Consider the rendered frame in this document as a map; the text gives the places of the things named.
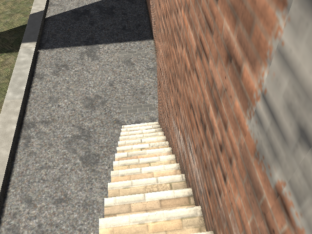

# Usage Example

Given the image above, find stairs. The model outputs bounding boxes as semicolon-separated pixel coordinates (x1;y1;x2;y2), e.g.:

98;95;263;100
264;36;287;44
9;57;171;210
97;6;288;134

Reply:
98;122;214;234

